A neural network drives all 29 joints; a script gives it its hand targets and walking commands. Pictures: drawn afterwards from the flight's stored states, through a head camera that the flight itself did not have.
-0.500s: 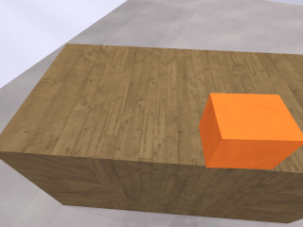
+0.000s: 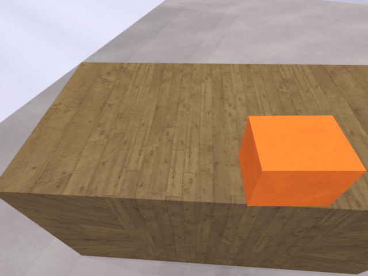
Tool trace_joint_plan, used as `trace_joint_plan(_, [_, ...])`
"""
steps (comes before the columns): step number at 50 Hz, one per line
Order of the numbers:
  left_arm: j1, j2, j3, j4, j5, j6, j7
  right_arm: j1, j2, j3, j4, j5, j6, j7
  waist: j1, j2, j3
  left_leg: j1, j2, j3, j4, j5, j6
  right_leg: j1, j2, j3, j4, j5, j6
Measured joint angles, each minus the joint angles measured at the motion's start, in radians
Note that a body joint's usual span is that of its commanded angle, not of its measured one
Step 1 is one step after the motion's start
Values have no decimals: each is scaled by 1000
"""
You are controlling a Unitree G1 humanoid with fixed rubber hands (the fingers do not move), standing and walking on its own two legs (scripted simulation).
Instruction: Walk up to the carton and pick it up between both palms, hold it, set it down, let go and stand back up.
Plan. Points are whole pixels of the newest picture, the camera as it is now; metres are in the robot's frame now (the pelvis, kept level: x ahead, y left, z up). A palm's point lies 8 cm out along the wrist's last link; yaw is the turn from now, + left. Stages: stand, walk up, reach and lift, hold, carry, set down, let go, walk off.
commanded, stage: walk up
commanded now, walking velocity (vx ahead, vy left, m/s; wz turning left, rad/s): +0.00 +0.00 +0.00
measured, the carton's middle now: (288, 161) +0.38 -0.25 +0.00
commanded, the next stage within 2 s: none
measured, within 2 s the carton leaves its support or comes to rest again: neither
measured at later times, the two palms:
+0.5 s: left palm out of the picture +0.02 +0.18 -0.16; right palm out of the picture -0.08 -0.32 -0.12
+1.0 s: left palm out of the picture -0.01 +0.01 -0.13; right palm out of the picture -0.05 -0.42 -0.15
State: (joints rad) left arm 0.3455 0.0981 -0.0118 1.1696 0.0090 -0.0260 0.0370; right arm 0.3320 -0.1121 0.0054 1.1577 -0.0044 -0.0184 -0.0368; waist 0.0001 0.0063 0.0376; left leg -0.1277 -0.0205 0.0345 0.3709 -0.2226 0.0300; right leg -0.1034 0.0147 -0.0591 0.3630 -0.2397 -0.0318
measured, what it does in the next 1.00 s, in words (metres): steps to the right: right foot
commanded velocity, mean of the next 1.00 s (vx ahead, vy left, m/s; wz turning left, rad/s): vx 0.00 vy -0.06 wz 0.00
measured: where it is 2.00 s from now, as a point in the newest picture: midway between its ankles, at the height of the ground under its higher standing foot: outside the picture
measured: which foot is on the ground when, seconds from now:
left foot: down 0.00-0.62, up 0.64-1.00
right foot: down 0.00-0.24, up 0.26-0.60, down 0.62-1.00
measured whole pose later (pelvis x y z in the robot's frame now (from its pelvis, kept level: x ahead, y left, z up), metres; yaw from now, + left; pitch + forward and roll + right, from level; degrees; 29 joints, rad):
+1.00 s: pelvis +0.00 -0.20 +0.00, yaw +0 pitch +1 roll +1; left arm 0.32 0.11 -0.01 1.07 0.00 -0.04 0.05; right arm 0.33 -0.16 -0.04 1.15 -0.01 0.04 -0.03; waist -0.01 0.04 0.03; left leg -0.26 0.01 0.03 0.69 -0.34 -0.03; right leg -0.16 0.03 -0.12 0.34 -0.20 -0.09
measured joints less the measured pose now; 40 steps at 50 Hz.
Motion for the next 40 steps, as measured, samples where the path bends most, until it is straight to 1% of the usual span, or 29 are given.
trace_joint_plan(11, [11,-1,-1,-2,-2,2,0,4,11,9,10,-1,-1,0,-2,-3,-4,-7,4,1,5,2,-3,-6,4,1,3,4,-3])
trace_joint_plan(12, [12,4,7,-8,-1,10,-3,4,12,6,-1,-12,3,-3,-8,-8,-4,-19,6,1,16,0,-3,-30,1,-4,39,-3,4])
trace_joint_plan(13, [10,17,19,-15,3,26,-7,1,11,0,-18,-20,5,-11,-21,-14,-2,-38,13,-1,35,-6,-5,-74,3,-14,127,-60,18])
trace_joint_plan(14, [4,36,30,-20,10,44,-10,-1,8,-5,-32,-25,6,-21,-34,-16,3,-53,27,-7,50,-10,-8,-127,9,-24,239,-119,29])
trace_joint_plan(16, [-13,79,50,-39,21,71,-15,5,-8,-21,-51,-29,12,-37,-53,-10,12,-71,72,-28,61,-10,-17,-228,21,-37,448,-178,45])
trace_joint_plan(18, [-32,120,68,-64,28,81,-22,21,-28,-38,-59,-30,18,-43,-56,-13,10,-77,112,-41,46,2,-35,-308,12,-20,583,-156,57])
trace_joint_plan(21, [-68,154,85,-107,33,80,-30,42,-56,-51,-55,-27,23,-42,-48,-32,3,-92,143,-51,37,14,-76,-372,-32,42,653,-76,73])
trace_joint_plan(24, [-92,150,87,-137,19,78,-30,45,-74,-54,-54,-33,18,-33,-43,-38,-5,-107,166,-50,54,5,-103,-373,-65,71,593,-46,96])
trace_joint_plan(27, [-116,134,78,-161,2,85,-29,32,-80,-56,-70,-45,8,-23,-57,-27,-4,-123,184,-53,68,-1,-130,-331,-76,47,458,-91,116])
trace_joint_plan(28, [-126,128,77,-170,-1,87,-29,28,-82,-61,-80,-48,9,-20,-63,-18,-1,-129,189,-57,74,-2,-141,-310,-73,36,410,-121,115])
trace_joint_plan(29, [-135,121,74,-178,-4,80,-29,27,-85,-63,-81,-41,9,-19,-58,-11,2,-131,189,-55,84,-7,-144,-276,-74,27,331,-109,110])
trace_joint_plan(30, [-138,114,70,-186,-6,63,-29,29,-89,-64,-78,-36,12,-17,-46,-9,0,-136,184,-47,107,-20,-141,-232,-78,23,233,-59,108])
trace_joint_plan(31, [-141,98,68,-184,-7,43,-27,27,-98,-64,-73,-33,18,-14,-34,11,5,-146,190,-47,150,-46,-127,-209,-72,16,192,-21,100])
trace_joint_plan(32, [-143,73,63,-176,-4,28,-26,22,-111,-64,-67,-28,25,-13,-31,51,14,-156,193,-68,202,-114,-107,-201,-57,4,206,-23,79])
trace_joint_plan(33, [-137,52,53,-169,2,19,-26,22,-117,-63,-65,-23,32,-11,-38,75,15,-170,174,-80,257,-187,-93,-187,-58,-8,215,-37,59])
trace_joint_plan(34, [-123,39,45,-162,6,18,-27,27,-114,-62,-64,-18,42,-10,-39,79,2,-182,144,-70,302,-239,-78,-175,-69,-12,210,-49,43])
trace_joint_plan(35, [-106,32,41,-156,7,20,-29,31,-106,-58,-63,-14,54,-6,-30,70,-18,-191,115,-52,339,-266,-65,-163,-80,-6,190,-50,30])
trace_joint_plan(37, [-77,24,36,-148,10,20,-28,20,-88,-54,-66,-12,69,8,-11,50,-38,-207,83,-24,403,-237,-51,-138,-84,13,121,-17,14])
trace_joint_plan(38, [-70,22,32,-144,11,19,-23,8,-80,-53,-67,-14,68,16,-10,43,-35,-218,74,-21,432,-206,-47,-125,-79,15,87,4,9])
trace_joint_plan(40, [-75,24,24,-137,2,15,-18,-7,-62,-50,-70,-14,60,26,-27,37,-14,-244,61,-26,483,-147,-42,-100,-69,-6,36,31,-3])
